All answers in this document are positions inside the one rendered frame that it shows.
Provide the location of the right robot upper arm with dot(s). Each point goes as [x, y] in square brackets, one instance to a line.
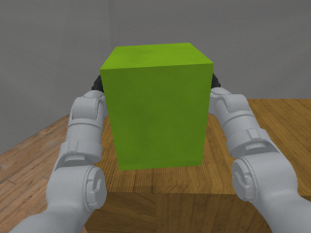
[267, 180]

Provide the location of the left robot upper arm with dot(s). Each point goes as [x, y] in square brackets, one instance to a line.
[73, 194]

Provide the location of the left robot forearm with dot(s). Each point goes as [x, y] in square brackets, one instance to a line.
[82, 146]

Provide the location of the carton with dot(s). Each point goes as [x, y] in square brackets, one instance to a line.
[157, 98]

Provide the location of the right robot hand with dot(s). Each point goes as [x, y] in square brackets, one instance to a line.
[215, 82]

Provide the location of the pedestal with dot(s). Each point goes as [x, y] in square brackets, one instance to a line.
[201, 198]

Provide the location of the right robot forearm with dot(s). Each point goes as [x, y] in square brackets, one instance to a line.
[242, 131]

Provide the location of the left robot hand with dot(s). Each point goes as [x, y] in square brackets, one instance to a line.
[98, 84]

